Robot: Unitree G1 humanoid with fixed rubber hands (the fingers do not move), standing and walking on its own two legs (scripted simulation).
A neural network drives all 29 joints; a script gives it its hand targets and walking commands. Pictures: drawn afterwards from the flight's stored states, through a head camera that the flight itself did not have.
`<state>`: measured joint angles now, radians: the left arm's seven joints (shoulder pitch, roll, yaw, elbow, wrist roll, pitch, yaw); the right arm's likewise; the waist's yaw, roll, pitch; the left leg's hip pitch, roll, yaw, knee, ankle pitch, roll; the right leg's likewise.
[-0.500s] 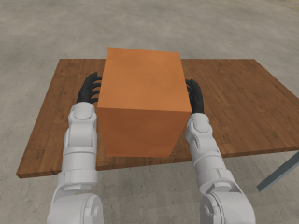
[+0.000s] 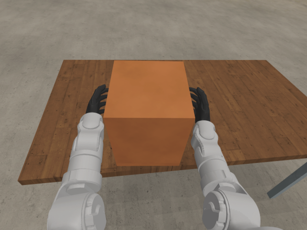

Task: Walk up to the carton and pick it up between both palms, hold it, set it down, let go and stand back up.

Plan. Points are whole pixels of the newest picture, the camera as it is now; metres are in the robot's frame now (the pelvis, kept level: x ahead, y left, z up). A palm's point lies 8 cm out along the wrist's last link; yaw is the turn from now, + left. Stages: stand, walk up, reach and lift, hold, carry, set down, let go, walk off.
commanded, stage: set down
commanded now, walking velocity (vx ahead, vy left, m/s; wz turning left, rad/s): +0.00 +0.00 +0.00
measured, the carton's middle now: (148, 116) +0.41 -0.01 +0.07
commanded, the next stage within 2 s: none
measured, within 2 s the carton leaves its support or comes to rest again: rests again in 1.72 s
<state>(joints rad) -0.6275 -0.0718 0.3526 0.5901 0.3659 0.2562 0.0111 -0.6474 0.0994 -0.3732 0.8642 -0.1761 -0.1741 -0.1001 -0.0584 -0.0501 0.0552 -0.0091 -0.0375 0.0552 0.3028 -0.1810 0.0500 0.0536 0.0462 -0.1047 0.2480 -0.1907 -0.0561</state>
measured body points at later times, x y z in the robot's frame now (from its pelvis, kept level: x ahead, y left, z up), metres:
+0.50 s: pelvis +0.01 +0.00 +0.00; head +0.01 +0.02 +0.45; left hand +0.42 +0.13 +0.08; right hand +0.39 -0.16 +0.09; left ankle +0.00 +0.08 -0.75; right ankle -0.02 -0.07 -0.75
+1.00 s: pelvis +0.02 +0.00 +0.00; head +0.04 +0.01 +0.45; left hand +0.43 +0.12 +0.05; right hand +0.40 -0.17 +0.07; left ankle +0.00 +0.08 -0.75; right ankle -0.02 -0.07 -0.75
